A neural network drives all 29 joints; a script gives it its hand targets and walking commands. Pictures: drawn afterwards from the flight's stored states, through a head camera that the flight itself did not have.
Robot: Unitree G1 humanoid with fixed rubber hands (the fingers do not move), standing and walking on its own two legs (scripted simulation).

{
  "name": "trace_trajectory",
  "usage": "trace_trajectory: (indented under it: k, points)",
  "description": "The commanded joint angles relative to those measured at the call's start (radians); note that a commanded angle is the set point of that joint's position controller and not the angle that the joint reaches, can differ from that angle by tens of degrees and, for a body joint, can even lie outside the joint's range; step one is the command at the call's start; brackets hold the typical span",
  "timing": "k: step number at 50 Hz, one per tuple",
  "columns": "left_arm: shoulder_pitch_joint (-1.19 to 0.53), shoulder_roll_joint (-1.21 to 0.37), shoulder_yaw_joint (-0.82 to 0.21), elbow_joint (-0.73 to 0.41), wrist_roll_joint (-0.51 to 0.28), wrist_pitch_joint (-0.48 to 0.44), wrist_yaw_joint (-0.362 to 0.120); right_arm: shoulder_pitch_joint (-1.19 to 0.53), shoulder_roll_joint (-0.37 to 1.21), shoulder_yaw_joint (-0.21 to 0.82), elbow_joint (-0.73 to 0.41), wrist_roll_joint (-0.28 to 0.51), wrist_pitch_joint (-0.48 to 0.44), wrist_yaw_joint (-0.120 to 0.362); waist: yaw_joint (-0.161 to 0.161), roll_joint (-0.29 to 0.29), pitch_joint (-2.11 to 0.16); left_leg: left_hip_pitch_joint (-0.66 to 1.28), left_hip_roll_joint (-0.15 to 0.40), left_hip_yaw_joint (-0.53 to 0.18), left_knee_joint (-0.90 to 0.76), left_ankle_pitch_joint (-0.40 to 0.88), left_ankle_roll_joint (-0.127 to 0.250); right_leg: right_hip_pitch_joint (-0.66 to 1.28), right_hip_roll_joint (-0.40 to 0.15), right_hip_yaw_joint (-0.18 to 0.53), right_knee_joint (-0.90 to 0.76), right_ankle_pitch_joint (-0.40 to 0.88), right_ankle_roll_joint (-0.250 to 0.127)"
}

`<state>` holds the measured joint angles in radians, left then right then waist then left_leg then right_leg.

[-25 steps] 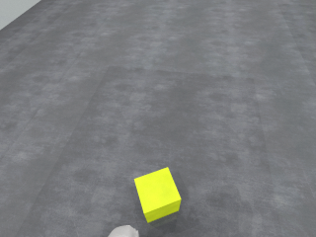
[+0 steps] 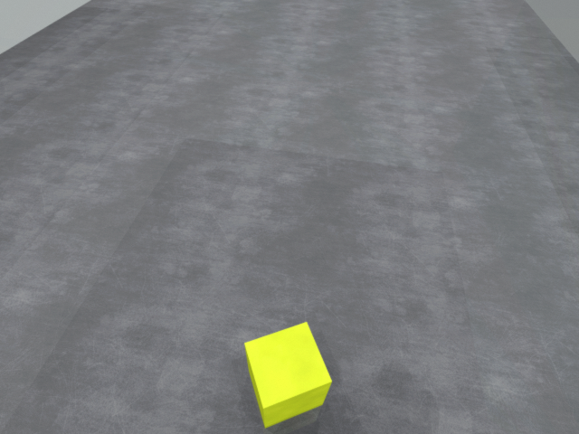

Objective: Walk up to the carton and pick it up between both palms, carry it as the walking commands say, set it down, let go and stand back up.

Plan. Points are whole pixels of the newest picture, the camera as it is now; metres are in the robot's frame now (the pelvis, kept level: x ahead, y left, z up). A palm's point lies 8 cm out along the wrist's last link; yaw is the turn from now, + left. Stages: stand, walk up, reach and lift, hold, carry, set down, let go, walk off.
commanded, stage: walk up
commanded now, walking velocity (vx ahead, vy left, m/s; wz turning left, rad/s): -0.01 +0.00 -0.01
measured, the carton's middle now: (285, 375) +0.39 -0.01 -0.65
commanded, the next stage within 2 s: stand in 1.84 s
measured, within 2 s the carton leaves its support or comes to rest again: neither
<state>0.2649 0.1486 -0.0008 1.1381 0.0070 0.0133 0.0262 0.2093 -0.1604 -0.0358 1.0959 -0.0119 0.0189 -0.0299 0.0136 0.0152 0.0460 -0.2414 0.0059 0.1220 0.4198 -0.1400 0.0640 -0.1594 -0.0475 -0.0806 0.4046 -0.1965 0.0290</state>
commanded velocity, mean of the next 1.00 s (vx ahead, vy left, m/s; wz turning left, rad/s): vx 0.05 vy -0.06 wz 0.21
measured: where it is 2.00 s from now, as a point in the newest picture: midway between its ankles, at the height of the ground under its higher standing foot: outside the picture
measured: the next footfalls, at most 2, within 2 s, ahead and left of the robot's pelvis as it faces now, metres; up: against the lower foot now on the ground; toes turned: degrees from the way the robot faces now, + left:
right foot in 0.44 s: -0.02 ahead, -0.25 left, +0.00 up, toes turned +6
left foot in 1.00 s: -0.03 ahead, +0.00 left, +0.00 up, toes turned +17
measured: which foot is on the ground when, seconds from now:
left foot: down 0.00-0.44, up 0.46-0.98, down 1.00-1.00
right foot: down 0.00-0.08, up 0.10-0.42, down 0.44-1.00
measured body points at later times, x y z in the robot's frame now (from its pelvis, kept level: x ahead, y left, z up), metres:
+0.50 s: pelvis -0.04 -0.13 -0.01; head +0.00 -0.12 +0.44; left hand -0.08 +0.10 -0.17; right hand +0.05 -0.40 -0.15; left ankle +0.03 +0.05 -0.70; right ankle -0.06 -0.25 -0.74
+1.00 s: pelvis -0.03 -0.12 -0.01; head +0.01 -0.10 +0.44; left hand -0.20 +0.06 -0.15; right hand +0.15 -0.29 -0.15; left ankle -0.07 -0.02 -0.74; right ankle -0.06 -0.26 -0.74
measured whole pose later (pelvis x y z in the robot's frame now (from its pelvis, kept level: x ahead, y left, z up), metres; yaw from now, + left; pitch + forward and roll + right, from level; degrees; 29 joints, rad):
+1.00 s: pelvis -0.03 -0.12 -0.01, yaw +17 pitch +3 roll +0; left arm 0.45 0.18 0.04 1.13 0.03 -0.03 0.02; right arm 0.08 -0.16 -0.03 1.02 -0.01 0.01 0.01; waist 0.09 -0.02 0.04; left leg -0.29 0.01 0.07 0.51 -0.32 -0.02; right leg -0.18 -0.10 -0.16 0.49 -0.36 0.03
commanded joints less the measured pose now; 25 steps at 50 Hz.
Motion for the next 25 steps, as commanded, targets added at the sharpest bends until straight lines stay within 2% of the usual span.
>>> trace_trajectory:
  k: [1,2,3,4,5,7,8,9,10,11,12,13,14,15,16,17,18,19,20,21,22,23,24,25]
  points:
    - [0.045,0.122,0.031,-0.049,0.031,-0.003,0.011,0.067,-0.160,-0.046,-0.027,-0.004,-0.007,-0.004,-0.013,-0.097,0.042,-0.038,0.178,-0.222,-0.152,-0.213,-0.027,-0.125,-0.074,0.041,-0.016,-0.153,-0.033]
    - [-0.015,0.183,0.078,-0.068,0.023,0.041,-0.004,0.229,-0.284,-0.084,-0.019,-0.027,0.010,-0.029,-0.062,-0.140,0.125,0.035,0.409,-0.618,-0.251,-0.267,0.047,-0.319,0.035,-0.037,0.305,-0.303,0.038]
    - [-0.002,0.151,0.076,-0.071,0.036,0.060,-0.016,0.283,-0.303,-0.098,0.013,-0.031,0.023,-0.041,-0.044,-0.099,0.085,-0.029,0.456,-0.704,-0.300,-0.461,0.063,-0.327,0.009,0.086,0.446,-0.278,0.030]
    - [0.022,0.159,0.081,-0.074,0.037,0.071,-0.025,0.188,-0.312,-0.099,-0.006,-0.031,0.028,-0.049,-0.011,-0.069,0.095,-0.127,0.451,-0.685,-0.320,-0.522,0.064,-0.329,0.006,0.109,0.551,-0.262,0.028]
    - [0.042,0.152,0.075,-0.078,0.036,0.067,-0.029,0.108,-0.319,-0.110,-0.044,-0.025,0.025,-0.047,0.001,-0.017,0.091,-0.146,0.442,-0.634,-0.316,-0.482,0.079,-0.317,0.005,0.121,0.595,-0.250,0.023]
    - [0.065,0.143,0.066,-0.090,0.042,0.050,-0.036,0.025,-0.281,-0.096,-0.077,-0.016,0.020,-0.037,0.022,0.051,0.013,-0.173,0.355,-0.487,-0.285,-0.457,0.046,-0.278,-0.015,0.104,0.602,-0.208,0.010]
    - [0.065,0.138,0.065,-0.093,0.039,0.052,-0.036,0.007,-0.262,-0.093,-0.106,-0.016,0.016,-0.031,0.012,0.096,-0.009,-0.178,0.322,-0.437,-0.269,-0.396,0.037,-0.255,-0.006,0.080,0.604,-0.189,0.011]
    - [0.049,0.128,0.062,-0.096,0.029,0.052,-0.030,0.009,-0.244,-0.091,-0.108,-0.019,0.013,-0.026,-0.009,0.151,-0.006,-0.143,0.302,-0.407,-0.268,-0.319,0.033,-0.277,-0.008,0.089,0.585,-0.167,0.016]
    - [0.044,0.115,0.065,-0.105,0.028,0.056,-0.029,0.072,-0.249,-0.095,-0.100,-0.017,0.013,-0.027,-0.022,0.121,-0.048,-0.093,0.312,-0.433,-0.257,-0.305,0.042,-0.286,0.001,0.099,0.571,-0.175,0.019]
    - [0.043,0.111,0.063,-0.116,0.022,0.055,-0.030,0.086,-0.241,-0.092,-0.103,-0.018,0.015,-0.027,-0.032,0.148,-0.094,-0.082,0.314,-0.428,-0.234,-0.297,0.043,-0.276,0.001,0.086,0.580,-0.180,0.020]
    - [0.006,0.118,0.067,-0.140,0.020,0.057,-0.030,0.084,-0.240,-0.087,-0.106,-0.019,0.015,-0.027,-0.040,0.168,-0.077,-0.073,0.290,-0.403,-0.227,-0.260,0.039,-0.290,0.000,0.086,0.548,-0.182,0.021]
    - [-0.001,0.105,0.064,-0.143,0.019,0.057,-0.031,0.112,-0.238,-0.087,-0.103,-0.021,0.022,-0.022,-0.046,0.205,-0.094,-0.070,0.276,-0.400,-0.220,-0.278,0.039,-0.249,0.000,0.082,0.468,-0.207,0.021]
    - [0.037,0.084,0.056,-0.131,0.018,0.054,-0.030,0.096,-0.218,-0.083,-0.108,-0.022,0.022,-0.019,-0.035,0.276,-0.116,-0.120,0.250,-0.352,-0.226,-0.312,0.027,-0.171,0.016,0.040,0.395,-0.203,0.019]
    - [0.086,0.095,0.052,-0.123,0.018,0.046,-0.031,0.050,-0.233,-0.086,-0.118,-0.021,0.029,-0.012,-0.015,0.332,-0.130,-0.160,0.216,-0.335,-0.242,-0.329,0.002,-0.080,0.025,0.018,0.305,-0.228,0.010]
    - [0.126,0.106,0.050,-0.115,0.014,0.041,-0.025,0.056,-0.245,-0.094,-0.132,-0.019,0.034,-0.004,-0.005,0.347,-0.166,-0.163,0.174,-0.298,-0.230,-0.338,-0.019,0.013,0.057,-0.042,0.215,-0.214,0.004]
    - [0.214,0.115,0.049,-0.093,0.012,0.037,-0.022,0.032,-0.250,-0.093,-0.155,-0.018,0.038,0.002,0.025,0.349,-0.163,-0.175,0.138,-0.269,-0.202,-0.335,-0.060,0.097,0.082,-0.084,0.073,-0.155,-0.001]
    - [0.265,0.137,0.056,-0.071,0.016,0.028,-0.015,0.031,-0.227,-0.084,-0.156,-0.022,0.040,0.001,0.065,0.272,-0.175,-0.250,0.099,-0.237,-0.139,-0.336,-0.101,0.220,0.057,-0.063,-0.041,-0.132,-0.022]
    - [0.282,0.204,0.073,-0.075,0.022,0.021,-0.006,0.047,-0.158,-0.066,-0.163,-0.017,0.039,-0.005,0.101,-0.057,-0.144,-0.358,0.013,-0.155,0.146,-0.440,-0.097,0.218,-0.127,0.151,-0.215,-0.274,-0.050]
    - [0.179,0.304,0.095,-0.113,0.029,0.018,0.004,0.010,-0.113,-0.058,-0.219,-0.021,0.034,-0.003,0.084,-0.363,-0.042,-0.480,-0.046,-0.060,0.504,-0.448,-0.095,-0.020,-0.373,0.483,-0.299,-0.439,-0.111]
    - [0.039,0.287,0.089,-0.161,0.032,0.019,0.010,-0.060,-0.140,-0.057,-0.244,-0.027,0.039,-0.003,0.028,-0.288,0.061,-0.464,-0.006,-0.140,0.645,-0.393,-0.072,-0.255,-0.392,0.459,-0.350,-0.488,-0.160]
    - [-0.020,0.249,0.080,-0.197,0.029,0.004,0.015,-0.037,-0.134,-0.059,-0.230,-0.029,0.037,0.009,-0.014,-0.213,0.083,-0.458,-0.003,-0.178,0.702,-0.305,-0.053,-0.263,-0.349,0.381,-0.340,-0.428,-0.124]
    - [-0.077,0.209,0.059,-0.202,0.024,-0.015,0.015,-0.010,-0.137,-0.060,-0.186,-0.032,0.038,0.014,-0.050,-0.086,0.071,-0.411,0.024,-0.221,0.708,-0.201,-0.071,-0.228,-0.330,0.285,-0.257,-0.228,-0.125]
    - [-0.086,0.202,0.049,-0.181,0.019,-0.028,0.023,0.038,-0.149,-0.068,-0.143,-0.031,0.043,0.029,-0.070,0.035,0.074,-0.409,0.035,-0.191,0.712,-0.144,-0.072,-0.168,-0.284,0.215,-0.189,-0.034,-0.098]
    - [-0.043,0.184,0.048,-0.178,0.020,-0.046,0.029,0.059,-0.140,-0.070,-0.121,-0.026,0.039,0.030,-0.057,0.031,0.018,-0.408,0.023,-0.176,0.679,-0.157,-0.073,-0.063,-0.261,0.168,-0.113,0.264,-0.100]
